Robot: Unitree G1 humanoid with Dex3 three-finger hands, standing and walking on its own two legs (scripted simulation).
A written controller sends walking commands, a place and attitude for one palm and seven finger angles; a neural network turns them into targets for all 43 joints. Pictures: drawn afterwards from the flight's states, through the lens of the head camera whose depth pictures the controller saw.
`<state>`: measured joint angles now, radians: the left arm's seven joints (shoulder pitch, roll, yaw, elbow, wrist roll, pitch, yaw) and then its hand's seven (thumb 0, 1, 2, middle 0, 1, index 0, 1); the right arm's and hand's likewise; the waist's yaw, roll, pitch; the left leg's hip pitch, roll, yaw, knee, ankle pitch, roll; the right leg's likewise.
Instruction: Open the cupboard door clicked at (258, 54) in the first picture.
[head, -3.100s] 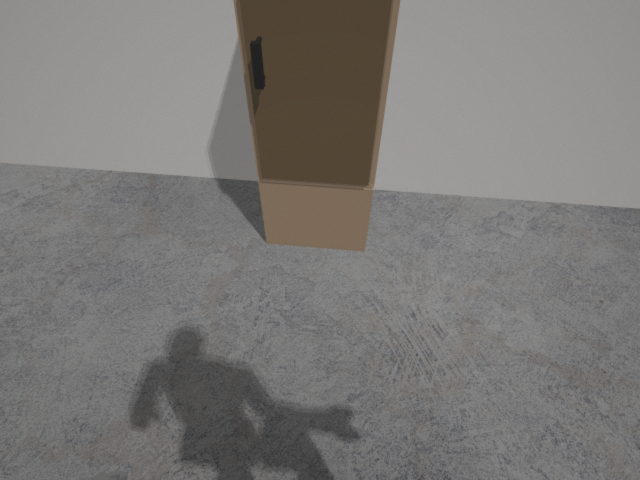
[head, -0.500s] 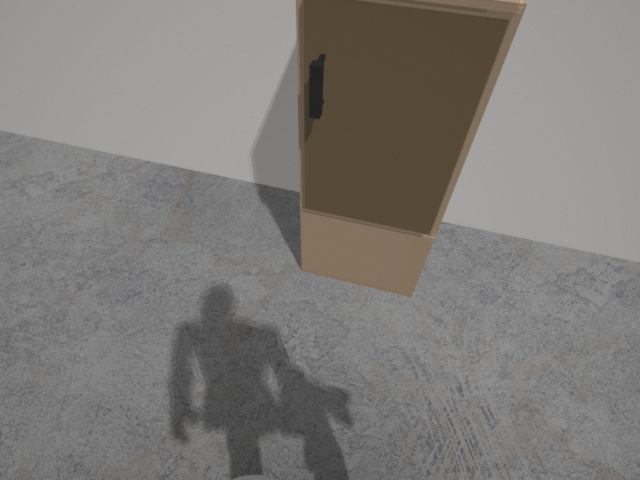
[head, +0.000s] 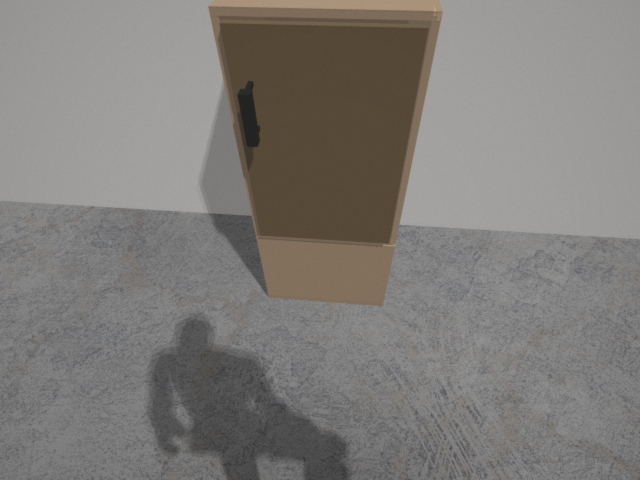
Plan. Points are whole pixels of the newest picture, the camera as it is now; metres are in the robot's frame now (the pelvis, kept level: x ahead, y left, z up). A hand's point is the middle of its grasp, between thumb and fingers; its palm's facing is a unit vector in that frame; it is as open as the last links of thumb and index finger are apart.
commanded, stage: take the last steps up to it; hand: left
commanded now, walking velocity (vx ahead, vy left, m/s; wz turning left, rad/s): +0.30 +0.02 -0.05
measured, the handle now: (251, 113) +0.79 +0.20 +0.04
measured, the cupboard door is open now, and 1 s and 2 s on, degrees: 0 0 0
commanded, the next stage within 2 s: come to a stop and stand still in 0.52 s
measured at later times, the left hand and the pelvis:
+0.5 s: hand (204, 432) +0.21 +0.20 -0.16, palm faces -0.04 -0.98 -0.20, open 7.3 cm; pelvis +0.14 +0.02 +0.01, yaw -2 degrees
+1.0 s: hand (216, 397) +0.27 +0.20 -0.18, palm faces +0.04 -0.97 -0.22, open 7.3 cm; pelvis +0.23 +0.01 +0.00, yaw -2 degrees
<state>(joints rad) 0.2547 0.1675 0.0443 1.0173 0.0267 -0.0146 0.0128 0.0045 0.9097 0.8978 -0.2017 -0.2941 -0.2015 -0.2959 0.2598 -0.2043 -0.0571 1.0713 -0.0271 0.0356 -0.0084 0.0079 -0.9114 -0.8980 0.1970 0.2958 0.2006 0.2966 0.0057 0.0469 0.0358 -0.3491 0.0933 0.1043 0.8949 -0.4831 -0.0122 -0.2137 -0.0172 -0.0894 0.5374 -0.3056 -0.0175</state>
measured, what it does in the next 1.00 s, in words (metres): walks ahead: left foot, then right foot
